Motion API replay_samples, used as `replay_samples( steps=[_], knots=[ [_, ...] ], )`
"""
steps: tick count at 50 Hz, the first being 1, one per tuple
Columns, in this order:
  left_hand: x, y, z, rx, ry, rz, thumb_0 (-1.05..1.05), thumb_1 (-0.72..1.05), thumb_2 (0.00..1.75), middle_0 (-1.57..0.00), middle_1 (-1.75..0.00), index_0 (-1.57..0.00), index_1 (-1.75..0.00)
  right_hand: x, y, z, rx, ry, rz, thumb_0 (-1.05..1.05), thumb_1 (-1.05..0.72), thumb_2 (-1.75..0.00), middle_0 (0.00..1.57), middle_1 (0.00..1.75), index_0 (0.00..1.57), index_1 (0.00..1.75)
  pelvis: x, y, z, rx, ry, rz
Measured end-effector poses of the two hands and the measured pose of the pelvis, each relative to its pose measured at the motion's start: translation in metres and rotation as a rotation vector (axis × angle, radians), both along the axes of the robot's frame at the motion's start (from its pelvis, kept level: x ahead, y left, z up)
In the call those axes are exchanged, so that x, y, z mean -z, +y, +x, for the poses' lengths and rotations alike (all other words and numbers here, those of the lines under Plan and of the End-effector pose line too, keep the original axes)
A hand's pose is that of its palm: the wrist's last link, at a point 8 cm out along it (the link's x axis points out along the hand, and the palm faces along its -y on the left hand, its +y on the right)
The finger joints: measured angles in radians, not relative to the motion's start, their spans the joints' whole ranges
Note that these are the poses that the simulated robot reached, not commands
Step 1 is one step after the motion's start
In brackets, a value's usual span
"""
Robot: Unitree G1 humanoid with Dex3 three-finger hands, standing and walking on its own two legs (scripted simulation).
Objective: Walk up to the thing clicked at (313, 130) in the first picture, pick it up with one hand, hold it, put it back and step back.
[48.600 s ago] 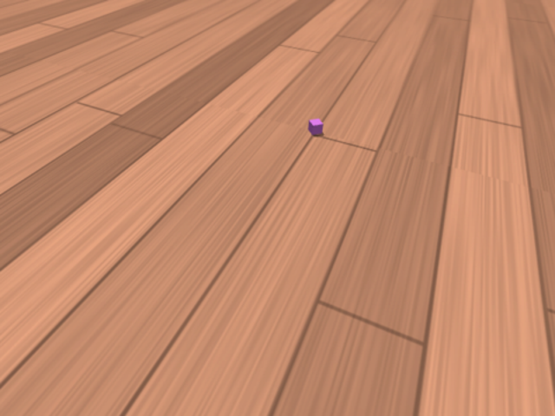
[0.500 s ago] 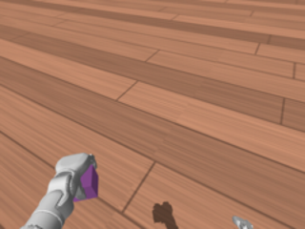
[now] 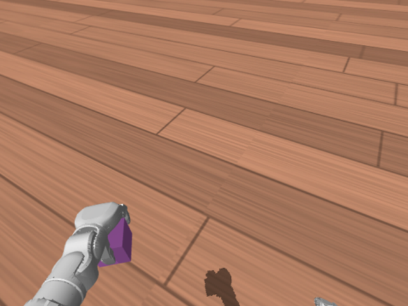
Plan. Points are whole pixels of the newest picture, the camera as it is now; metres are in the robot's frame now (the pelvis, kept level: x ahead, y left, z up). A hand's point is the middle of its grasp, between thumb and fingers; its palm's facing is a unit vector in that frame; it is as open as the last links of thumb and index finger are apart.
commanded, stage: crouch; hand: left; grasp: from above
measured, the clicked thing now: (112, 242) +0.32 +0.23 -0.06
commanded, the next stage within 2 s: lower in 1.96 s
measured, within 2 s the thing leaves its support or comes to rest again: neither
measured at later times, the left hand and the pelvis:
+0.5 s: hand (118, 260) +0.32 +0.24 -0.17, palm faces -0.43 +0.01 -0.90, open 9.8 cm; pelvis -0.03 +0.00 -0.07, yaw +1 degrees
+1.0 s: hand (138, 273) +0.38 +0.26 -0.42, palm faces -0.45 -0.06 -0.89, open 9.8 cm; pelvis -0.08 +0.01 -0.27, yaw -2 degrees
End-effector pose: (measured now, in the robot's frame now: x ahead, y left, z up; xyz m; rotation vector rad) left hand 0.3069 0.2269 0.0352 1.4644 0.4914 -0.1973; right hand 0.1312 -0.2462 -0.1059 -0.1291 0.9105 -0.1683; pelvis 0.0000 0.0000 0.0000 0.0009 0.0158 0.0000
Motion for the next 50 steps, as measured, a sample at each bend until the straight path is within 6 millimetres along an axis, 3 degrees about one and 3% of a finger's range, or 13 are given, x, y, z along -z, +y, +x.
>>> replay_samples(
  steps=[9, 18, 28, 38, 43, 50],
  knots=[
    [0.023, -0.003, -0.008, 0.034, 0.042, -0.005, 0.01, 0.09, 0.36, -0.7, -0.48, -0.72, -0.46, -0.004, -0.001, 0.002, -0.009, -0.001, -0.013, 0.01, -0.89, -0.89, 0.2, 0.3, 0.2, 0.3, 0.001, -0.001, -0.002, -0.004, 0.01, 0.001],
    [0.085, 0.007, -0.009, 0.059, 0.051, 0.052, 0.01, 0.09, 0.36, -0.71, -0.48, -0.73, -0.46, 0.017, -0.011, -0.023, -0.033, 0.11, -0.064, 0.01, -0.88, -0.89, 0.21, 0.3, 0.2, 0.3, 0.02, -0.001, -0.016, -0.023, 0.118, -0.011],
    [0.178, 0.014, 0.031, 0.073, -0.012, 0.101, 0.01, 0.09, 0.36, -0.7, -0.49, -0.71, -0.47, 0.094, -0.03, -0.098, 0.031, 0.291, -0.146, 0.0, -0.88, -0.89, 0.21, 0.3, 0.2, 0.3, 0.097, 0.005, -0.04, -0.02, 0.348, -0.04],
    [0.278, 0.018, 0.066, 0.02, -0.027, 0.09, 0.01, 0.09, 0.37, -0.71, -0.48, -0.73, -0.45, 0.186, -0.018, -0.175, 0.097, 0.459, -0.15, 0.0, -0.89, -0.89, 0.21, 0.3, 0.2, 0.3, 0.186, 0.01, -0.064, -0.006, 0.523, -0.059],
    [0.327, 0.024, 0.071, -0.003, 0.005, 0.087, 0.01, 0.08, 0.37, -0.72, -0.47, -0.74, -0.45, 0.229, -0.007, -0.191, 0.093, 0.498, -0.125, 0.0, -0.88, -0.89, 0.21, 0.3, 0.2, 0.3, 0.225, 0.011, -0.073, -0.001, 0.579, -0.065],
    [0.393, 0.03, 0.077, 0.005, 0.032, 0.058, 0.01, 0.07, 0.37, -0.72, -0.47, -0.74, -0.44, 0.278, -0.004, -0.188, 0.039, 0.513, -0.123, 0.0, -0.88, -0.89, 0.21, 0.3, 0.2, 0.3, 0.274, 0.008, -0.078, -0.001, 0.635, -0.077]
  ],
)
